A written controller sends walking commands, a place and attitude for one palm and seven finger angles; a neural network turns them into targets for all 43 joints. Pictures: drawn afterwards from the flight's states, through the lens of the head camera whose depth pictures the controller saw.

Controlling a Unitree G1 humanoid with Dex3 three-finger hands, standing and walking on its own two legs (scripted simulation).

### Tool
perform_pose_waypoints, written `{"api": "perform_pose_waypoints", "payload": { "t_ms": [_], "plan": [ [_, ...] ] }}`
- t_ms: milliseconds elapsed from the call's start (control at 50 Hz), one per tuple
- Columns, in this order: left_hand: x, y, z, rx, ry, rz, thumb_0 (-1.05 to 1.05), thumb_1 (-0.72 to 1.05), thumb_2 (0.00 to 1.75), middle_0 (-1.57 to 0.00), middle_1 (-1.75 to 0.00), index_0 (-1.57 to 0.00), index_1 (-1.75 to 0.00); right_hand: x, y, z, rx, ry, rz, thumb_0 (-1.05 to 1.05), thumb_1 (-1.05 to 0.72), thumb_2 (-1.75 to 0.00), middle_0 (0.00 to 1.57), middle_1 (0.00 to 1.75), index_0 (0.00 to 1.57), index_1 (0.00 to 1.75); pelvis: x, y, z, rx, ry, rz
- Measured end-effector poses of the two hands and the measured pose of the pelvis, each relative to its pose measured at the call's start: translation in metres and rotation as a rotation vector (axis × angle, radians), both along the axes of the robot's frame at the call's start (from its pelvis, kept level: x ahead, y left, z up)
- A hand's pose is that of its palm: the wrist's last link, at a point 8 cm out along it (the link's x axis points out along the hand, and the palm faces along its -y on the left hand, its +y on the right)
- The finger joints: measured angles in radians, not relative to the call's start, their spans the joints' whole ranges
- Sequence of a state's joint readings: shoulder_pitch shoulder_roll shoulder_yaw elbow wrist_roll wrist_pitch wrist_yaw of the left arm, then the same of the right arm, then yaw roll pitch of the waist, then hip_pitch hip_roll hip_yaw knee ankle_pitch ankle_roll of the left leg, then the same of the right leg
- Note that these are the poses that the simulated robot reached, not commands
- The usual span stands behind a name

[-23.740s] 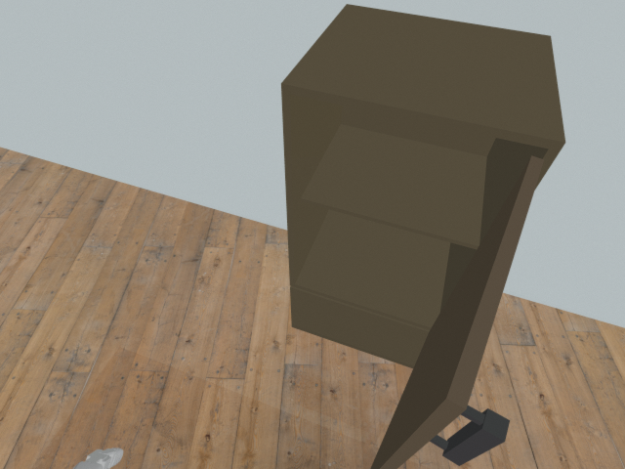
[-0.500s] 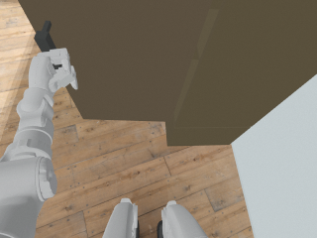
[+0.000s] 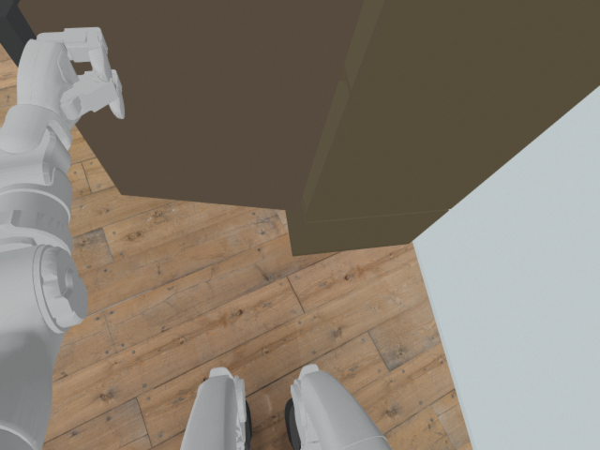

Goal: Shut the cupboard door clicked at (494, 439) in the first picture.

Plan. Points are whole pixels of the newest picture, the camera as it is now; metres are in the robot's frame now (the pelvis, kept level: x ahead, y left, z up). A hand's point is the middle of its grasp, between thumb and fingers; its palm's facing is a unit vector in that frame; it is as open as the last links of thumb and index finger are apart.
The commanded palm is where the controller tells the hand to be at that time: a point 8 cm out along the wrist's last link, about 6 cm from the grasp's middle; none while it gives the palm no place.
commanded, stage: push the door shut along its arc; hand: left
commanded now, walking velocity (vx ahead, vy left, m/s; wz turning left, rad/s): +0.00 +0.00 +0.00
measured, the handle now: (42, 54) +0.61 +0.25 +0.07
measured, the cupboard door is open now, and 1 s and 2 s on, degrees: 79 71 71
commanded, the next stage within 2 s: pull the fist back off the door in 0.50 s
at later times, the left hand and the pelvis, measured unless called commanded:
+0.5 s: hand (121, 60) +0.59 +0.16 +0.08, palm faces -0.24 -0.97 +0.00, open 3.2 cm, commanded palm +0.61 +0.16 +0.08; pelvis +0.00 +0.00 -0.02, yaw -1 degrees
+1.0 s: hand (145, 60) +0.60 +0.14 +0.07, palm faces +0.23 -0.97 -0.01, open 3.1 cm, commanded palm +0.55 +0.15 +0.08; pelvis +0.01 -0.01 +0.00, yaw -1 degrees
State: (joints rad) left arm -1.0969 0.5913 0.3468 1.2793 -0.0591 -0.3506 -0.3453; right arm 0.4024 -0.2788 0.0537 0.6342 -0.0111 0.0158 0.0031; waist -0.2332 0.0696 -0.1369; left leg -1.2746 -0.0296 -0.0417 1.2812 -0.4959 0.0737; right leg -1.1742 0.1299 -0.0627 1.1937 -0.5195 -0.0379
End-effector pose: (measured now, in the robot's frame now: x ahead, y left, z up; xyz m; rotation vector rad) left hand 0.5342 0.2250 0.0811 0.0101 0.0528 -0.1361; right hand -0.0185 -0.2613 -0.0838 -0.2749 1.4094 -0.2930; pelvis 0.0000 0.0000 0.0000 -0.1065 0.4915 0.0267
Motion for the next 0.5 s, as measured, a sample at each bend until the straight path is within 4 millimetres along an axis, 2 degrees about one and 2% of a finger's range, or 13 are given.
{"api": "perform_pose_waypoints", "payload": {
  "t_ms": [500],
  "plan": [
    [0.044,-0.008,0.002,-0.008,0.017,-0.109,0.02,0.91,0.93,-1.30,-1.50,-1.30,-1.50,-0.016,-0.003,-0.002,-0.049,0.058,-0.022,0.01,-0.90,-0.90,0.20,0.30,0.21,0.30,0.002,-0.003,-0.015,-0.023,0.061,-0.002]
  ]
}}
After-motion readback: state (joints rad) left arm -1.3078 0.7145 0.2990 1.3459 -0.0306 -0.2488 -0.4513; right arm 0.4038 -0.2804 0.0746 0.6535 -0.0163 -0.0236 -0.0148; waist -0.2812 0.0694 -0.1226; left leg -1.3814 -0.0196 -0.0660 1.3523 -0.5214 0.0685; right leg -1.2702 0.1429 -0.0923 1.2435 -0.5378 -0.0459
